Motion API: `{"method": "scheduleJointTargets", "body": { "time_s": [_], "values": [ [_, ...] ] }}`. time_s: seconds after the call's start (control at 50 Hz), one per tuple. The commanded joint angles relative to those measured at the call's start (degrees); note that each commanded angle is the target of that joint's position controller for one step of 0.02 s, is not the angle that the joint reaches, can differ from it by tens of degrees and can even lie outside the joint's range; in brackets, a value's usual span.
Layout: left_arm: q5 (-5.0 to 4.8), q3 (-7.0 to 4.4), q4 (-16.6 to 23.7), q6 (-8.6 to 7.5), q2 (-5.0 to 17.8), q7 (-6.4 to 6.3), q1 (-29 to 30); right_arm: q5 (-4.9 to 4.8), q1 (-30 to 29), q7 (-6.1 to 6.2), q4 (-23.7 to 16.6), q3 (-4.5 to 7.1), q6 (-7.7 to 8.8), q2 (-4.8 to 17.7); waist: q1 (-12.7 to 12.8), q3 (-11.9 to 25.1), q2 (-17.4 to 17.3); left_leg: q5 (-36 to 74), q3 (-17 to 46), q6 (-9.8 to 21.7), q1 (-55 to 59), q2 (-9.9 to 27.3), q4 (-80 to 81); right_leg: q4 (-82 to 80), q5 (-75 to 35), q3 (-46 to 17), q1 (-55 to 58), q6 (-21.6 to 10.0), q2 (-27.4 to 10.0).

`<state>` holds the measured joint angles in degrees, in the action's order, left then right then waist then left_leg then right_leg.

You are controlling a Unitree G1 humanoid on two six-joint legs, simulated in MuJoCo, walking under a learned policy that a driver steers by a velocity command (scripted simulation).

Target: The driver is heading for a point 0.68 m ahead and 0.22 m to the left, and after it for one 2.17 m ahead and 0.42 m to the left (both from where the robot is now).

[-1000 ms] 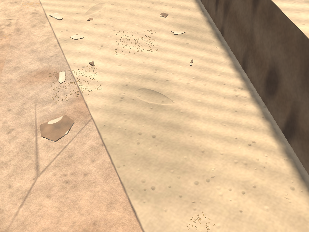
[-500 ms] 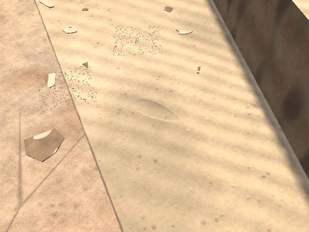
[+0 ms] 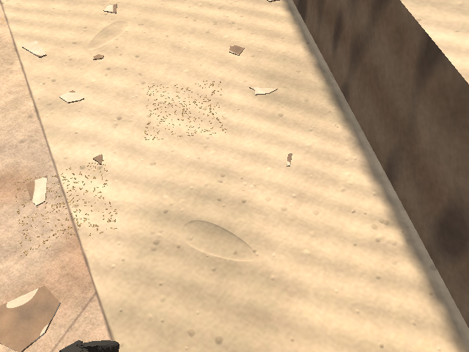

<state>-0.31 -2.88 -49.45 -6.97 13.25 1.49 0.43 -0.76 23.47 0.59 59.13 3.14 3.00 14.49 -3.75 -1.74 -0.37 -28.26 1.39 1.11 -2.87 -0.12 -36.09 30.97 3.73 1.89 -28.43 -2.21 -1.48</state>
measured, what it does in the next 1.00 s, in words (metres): walks ahead, turning left: left foot, then right foot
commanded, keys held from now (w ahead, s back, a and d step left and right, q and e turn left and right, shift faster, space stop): w+q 0.80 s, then w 0.04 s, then no key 0.02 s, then e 0.14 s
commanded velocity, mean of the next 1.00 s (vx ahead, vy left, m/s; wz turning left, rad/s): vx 0.48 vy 0.00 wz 0.47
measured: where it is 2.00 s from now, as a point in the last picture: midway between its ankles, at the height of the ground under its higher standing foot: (172, 295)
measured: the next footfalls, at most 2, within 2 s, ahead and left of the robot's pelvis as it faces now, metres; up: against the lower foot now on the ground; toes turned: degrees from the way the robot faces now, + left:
left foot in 0.52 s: +0.41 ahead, +0.17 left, +0.00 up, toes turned +21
right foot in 1.00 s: +0.76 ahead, +0.13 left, +0.00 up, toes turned +30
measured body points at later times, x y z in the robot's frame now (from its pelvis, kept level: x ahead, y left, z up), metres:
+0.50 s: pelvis +0.27 +0.04 +0.00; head +0.30 +0.06 +0.44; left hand +0.19 +0.31 -0.15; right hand +0.53 -0.14 -0.10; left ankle +0.37 +0.16 -0.72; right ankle +0.12 -0.12 -0.72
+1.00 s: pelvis +0.54 +0.13 +0.00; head +0.56 +0.16 +0.45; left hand +0.62 +0.45 -0.08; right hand +0.71 -0.11 -0.11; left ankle +0.37 +0.16 -0.72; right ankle +0.73 +0.11 -0.72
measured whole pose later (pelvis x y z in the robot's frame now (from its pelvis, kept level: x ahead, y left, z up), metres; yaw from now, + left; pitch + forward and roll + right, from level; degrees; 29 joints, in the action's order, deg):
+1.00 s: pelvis +0.54 +0.13 +0.00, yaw +30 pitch +2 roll +0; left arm 1.2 -2.7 -44.9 -7.7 15.2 2.4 -0.6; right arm -0.2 20.3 1.5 47.0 4.5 2.4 15.7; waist -4.0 -1.1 2.2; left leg -25.4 7.9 3.9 -2.1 -5.6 -27.0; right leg 25.0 -5.4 -0.1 -28.0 -2.2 0.2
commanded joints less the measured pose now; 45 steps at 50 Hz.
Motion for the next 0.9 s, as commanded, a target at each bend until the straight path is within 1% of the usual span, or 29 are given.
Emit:
{"method": "scheduleJointTargets", "body": {
  "time_s": [0.02, 0.04, 0.06, 0.08, 0.1, 0.12, 0.14, 0.18, 0.26, 0.34, 0.4, 0.44, 0.46, 0.48, 0.5, 0.52, 0.54, 0.56, 0.58, 0.6, 0.62, 0.64, 0.66, 0.72, 0.76, 0.8, 0.84, 0.86, 0.9],
  "values": [
    [0.3, -3.17, -3.0, 0.16, 11.4, -0.55, -22.9, -1.72, 2.2, -0.11, -4.7, 0.49, 2.42, 5.5, 10.0, 20.1, 12.4, -4.4, 7.1, 1.5, -37.8, 0.0, -38.4, -12.8, 15.5, -38.5, 48.9, -11.7, -21.7],
    [0.11, -2.37, -2.1, 0.08, 8.7, -0.79, -18.2, -2.37, -2.3, -0.01, -6.0, 1.19, 2.77, 7.5, 9.3, 12.2, 9.5, 1.1, 5.7, 2.1, -40.2, 2.6, -38.7, -13.7, 12.4, -28.6, 40.9, -9.0, -20.2],
    [0.43, -1.94, -1.6, -0.04, 7.6, -0.74, -14.0, -2.06, -4.5, 0.39, -6.3, 1.36, 2.71, 6.9, 7.5, 8.5, 5.2, 6.3, 4.8, 2.1, -37.6, 5.2, -36.7, -15.7, 8.1, -22.7, 33.0, -7.8, -18.1],
    [0.69, -1.6, -1.6, -0.18, 6.1, -0.62, -11.7, -1.5, -5.3, 0.58, -6.3, 1.82, 2.22, 6.1, 6.1, 5.3, 4.9, 9.4, 4.9, 2.0, -35.4, 6.8, -34.0, -17.8, 4.6, -17.3, 27.1, -7.1, -16.2],
    [1.2, -1.33, -1.9, -0.27, 5.2, -0.63, -10.6, -1.5, -4.1, 0.41, -6.2, 1.99, 1.41, 4.8, 4.4, 4.3, 6.1, 11.5, 5.2, 2.1, -32.3, 8.0, -32.6, -19.6, 3.0, -13.2, 23.4, -6.6, -14.9],
    [1.3, -1.39, -2.2, -0.33, 4.9, -0.67, -10.3, -1.61, -3.7, 0.21, -6.4, 1.97, 0.65, 3.3, 3.8, 3.6, 6.4, 12.4, 4.7, 2.1, -31.2, 8.4, -31.7, -21.0, 1.8, -10.6, 21.5, -6.9, -14.3],
    [1.18, -1.56, -2.6, -0.46, 5.3, -0.86, -10.6, -1.62, -4.0, 0.11, -7.0, 1.98, -0.04, 2.5, 3.3, 2.5, 5.9, 13.1, 4.4, 1.9, -31.7, 8.8, -30.9, -22.0, -0.3, -8.0, 20.3, -7.3, -14.1],
    [1.26, -2.07, -3.2, -0.58, 6.9, -1.41, -11.2, -1.22, -6.4, 0.1, -8.6, 2.21, -0.94, 2.4, 3.0, 0.7, 4.5, 16.8, 4.6, 1.4, -34.8, 9.1, -28.3, -23.5, -3.3, -4.4, 19.8, -8.0, -14.4],
    [1.38, -2.59, -3.6, -0.01, 8.6, -2.52, -12.5, -0.69, -12.2, -0.88, -11.3, 2.13, -0.77, 2.3, 3.9, -1.2, 3.3, 27.2, 3.5, 0.5, -37.3, 8.5, -16.0, -24.6, -6.3, 2.7, 21.6, -7.3, -13.3],
    [0.58, -3.09, -4.1, 0.9, 10.2, -3.17, -16.0, -0.37, -20.7, -2.44, -14.7, 1.26, -0.51, 1.3, 6.9, -3.6, 1.9, 30.7, -1.3, 1.2, -37.4, 7.4, -6.1, -24.3, -7.7, 7.4, 26.0, -6.7, -14.1],
    [-0.22, -3.55, -4.7, 2.13, 11.1, -3.13, -18.3, -0.56, -24.5, -3.53, -17.4, 1.11, -0.62, 1.7, 7.4, -4.5, 2.3, 26.3, -3.6, 2.7, -38.5, 6.3, -2.4, -20.8, -13.2, 9.4, 32.5, -5.9, -15.8],
    [-0.65, -4.0, -4.1, 2.88, 12.6, -3.22, -17.2, -0.67, -23.6, -4.07, -18.6, 1.76, -0.79, 3.2, 5.5, -2.5, 4.0, 21.1, -6.5, 4.6, -33.7, 3.5, -1.4, -15.3, -28.5, 11.2, 34.6, -4.7, -16.3],
    [-0.89, -4.27, -3.7, 3.29, 13.5, -3.36, -16.5, -0.74, -21.1, -4.13, -18.6, 2.44, -0.95, 4.5, 3.6, -0.3, 5.3, 18.0, -8.2, 5.7, -29.2, 1.3, -1.7, -10.3, -38.2, 11.8, 35.1, -4.1, -16.2],
    [-1.04, -4.42, -3.4, 3.8, 14.2, -3.44, -15.6, -0.99, -15.5, -4.07, -17.6, 3.57, -1.03, 6.5, 0.2, 2.9, 5.8, 16.3, -9.5, 7.3, -21.7, -1.2, -1.0, -1.9, -44.8, 12.5, 34.2, -3.3, -15.5],
    [-1.2, -4.19, -2.9, 4.04, 14.0, -3.45, -14.5, -1.13, -6.1, -3.47, -15.2, 5.47, -1.08, 9.8, -4.9, 7.7, 4.4, 20.0, -9.1, 9.5, -7.9, -3.7, 3.3, 10.7, -42.0, 13.6, 29.0, -1.3, -13.2],
    [0.38, -3.21, -1.4, 3.54, 11.3, -3.38, -15.4, -1.04, 1.5, -2.03, -13.4, 7.45, -1.67, 15.5, -6.6, 12.5, -4.1, 19.8, 5.7, 12.9, 8.8, 4.8, 5.0, 29.5, -17.7, 13.7, 13.5, 1.6, -10.0],
    [0.96, -0.93, 2.1, 1.38, 3.6, -2.54, -19.1, -0.98, -2.4, -2.0, -15.1, 7.61, -0.99, 20.0, 0.8, 18.3, -16.0, 10.7, 40.8, 24.8, 24.8, 18.1, 14.6, 49.4, 28.9, 4.4, -10.5, 4.7, 3.5],
    [-1.45, -1.64, 3.3, -1.33, 8.6, -1.54, -12.4, -0.17, -0.1, -2.42, -15.7, 5.88, -0.36, 14.9, -3.4, 20.8, -8.0, 8.2, 45.3, 23.5, 25.7, 19.5, 21.1, 52.3, 28.7, -7.0, -17.0, 2.9, 1.9],
    [-3.1, -1.89, 4.5, -2.37, 9.5, -1.16, -8.6, 0.23, -1.9, -2.41, -15.4, 5.0, 0.44, 11.6, -2.9, 13.5, -5.8, 12.2, 36.4, 20.8, 20.4, 17.9, 20.6, 50.1, 24.0, -6.6, -20.3, 1.2, -0.7],
    [-2.14, -1.84, 3.9, -2.61, 9.0, -1.56, -8.8, -0.09, -6.1, -2.49, -16.0, 4.37, 1.04, 9.4, 0.2, 8.4, -0.1, 18.6, 28.7, 18.4, 11.0, 15.1, 20.3, 44.1, 19.3, -6.7, -17.3, 0.8, -3.6],
    [-0.47, -2.49, 3.0, -2.1, 9.9, -2.03, -9.3, -0.18, -10.0, -2.33, -16.9, 3.67, 1.23, 7.2, 2.4, 6.5, 0.3, 24.0, 22.9, 16.6, 3.6, 12.7, 20.6, 38.8, 16.9, -6.7, -12.6, 1.1, -5.4],
    [-0.02, -2.84, 2.8, -1.21, 10.2, -2.0, -10.6, 0.28, -11.8, -2.06, -17.8, 3.29, 1.29, 6.6, 4.1, 5.6, -0.6, 27.3, 20.5, 16.2, -1.4, 11.3, 21.7, 36.2, 15.2, -6.9, -8.6, 1.6, -6.4],
    [0.31, -2.97, 3.1, -0.42, 9.9, -2.0, -10.9, 0.27, -11.9, -1.78, -18.0, 3.33, 1.35, 7.1, 4.8, 5.2, -0.6, 29.4, 19.6, 16.2, -4.0, 10.7, 22.7, 33.8, 14.3, -6.7, -6.8, 2.5, -6.4],
    [1.22, -2.44, 5.1, 0.86, 7.6, -2.31, -6.9, -0.11, -9.1, -0.57, -17.6, 3.97, 1.59, 9.8, 4.4, 3.1, -0.4, 34.6, 15.4, 16.1, -8.3, 9.0, 24.1, 24.3, 8.1, -5.0, -7.4, 5.1, -5.1],
    [1.21, -2.03, 6.6, 0.88, 6.7, -2.24, -2.4, -0.31, -7.3, 0.08, -17.3, 4.06, 1.34, 10.2, 2.8, 2.0, -1.6, 33.1, 13.3, 14.4, -9.4, 6.9, 23.8, 15.3, 0.3, -4.7, -7.3, 5.8, -3.5],
    [0.84, -1.55, 7.8, 0.59, 5.8, -1.76, 1.4, -0.46, -5.9, 0.35, -17.0, 4.01, 0.97, 10.0, 1.2, 1.4, -3.3, 29.3, 12.0, 12.4, -10.6, 5.1, 23.2, 6.7, -6.6, -4.4, -4.7, 5.6, -1.5],
    [0.29, -1.11, 8.5, 0.27, 5.5, -0.95, 3.9, -0.48, -4.2, 0.36, -16.3, 3.82, 0.85, 9.5, -0.3, 0.9, -4.4, 26.0, 12.1, 11.3, -10.3, 5.7, 23.5, 1.5, -11.6, -3.7, -2.3, 5.0, -0.6],
    [0.34, -1.09, 9.0, 0.04, 5.8, -0.61, 4.9, -0.44, -3.3, 0.42, -15.6, 3.69, 0.73, 9.2, -0.8, 0.2, -4.7, 28.2, 12.4, 10.9, -9.4, 6.0, 22.1, -0.2, -12.8, -3.7, -1.9, 4.5, -0.2],
    [0.86, -1.05, 9.3, -0.64, 6.4, 0.23, 5.1, -0.13, -1.3, 0.74, -14.4, 3.22, 0.32, 8.0, -1.3, 0.7, -5.2, 34.6, 12.3, 9.9, -4.1, 7.2, 18.1, -3.1, -13.3, -3.2, -2.1, 2.8, 0.3]
  ]
}}
Velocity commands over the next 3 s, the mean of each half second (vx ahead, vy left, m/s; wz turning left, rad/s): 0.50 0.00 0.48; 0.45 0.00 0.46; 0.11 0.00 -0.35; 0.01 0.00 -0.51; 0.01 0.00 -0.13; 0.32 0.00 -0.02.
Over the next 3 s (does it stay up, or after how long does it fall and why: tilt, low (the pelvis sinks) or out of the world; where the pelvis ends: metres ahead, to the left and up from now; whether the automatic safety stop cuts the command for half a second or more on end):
stays up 0.79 0.17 0.02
